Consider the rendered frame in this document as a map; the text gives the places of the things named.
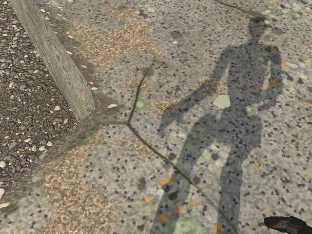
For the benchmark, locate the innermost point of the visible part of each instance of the right robot hand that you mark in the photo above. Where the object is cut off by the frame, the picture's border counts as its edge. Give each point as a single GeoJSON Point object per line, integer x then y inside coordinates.
{"type": "Point", "coordinates": [290, 225]}

